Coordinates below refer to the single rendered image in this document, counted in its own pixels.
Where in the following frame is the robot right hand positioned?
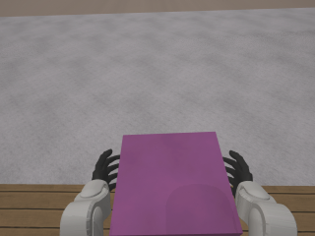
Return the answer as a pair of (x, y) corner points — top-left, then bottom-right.
(222, 150), (253, 198)

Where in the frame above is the robot left hand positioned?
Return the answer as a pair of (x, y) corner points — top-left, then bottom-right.
(92, 149), (120, 192)

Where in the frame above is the carton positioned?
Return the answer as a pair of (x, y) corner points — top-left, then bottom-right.
(108, 132), (243, 236)

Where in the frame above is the left robot forearm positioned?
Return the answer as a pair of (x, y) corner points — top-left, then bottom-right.
(59, 179), (111, 236)

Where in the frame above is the right robot forearm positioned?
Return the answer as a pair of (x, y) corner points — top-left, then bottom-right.
(235, 181), (298, 236)

